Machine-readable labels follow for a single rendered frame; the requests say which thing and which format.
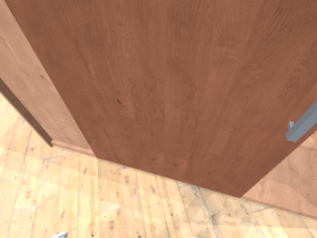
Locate handle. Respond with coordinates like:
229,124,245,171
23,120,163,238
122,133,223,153
285,100,317,142

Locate wardrobe door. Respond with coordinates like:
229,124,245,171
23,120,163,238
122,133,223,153
0,0,92,151
4,0,317,198

